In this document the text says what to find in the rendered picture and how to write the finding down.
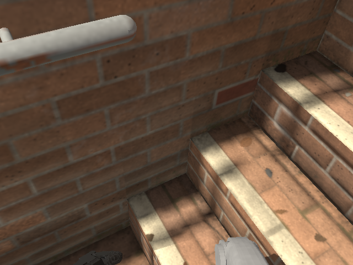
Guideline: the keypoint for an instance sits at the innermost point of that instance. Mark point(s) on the stairs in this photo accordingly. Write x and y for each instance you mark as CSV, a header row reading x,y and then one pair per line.
x,y
282,176

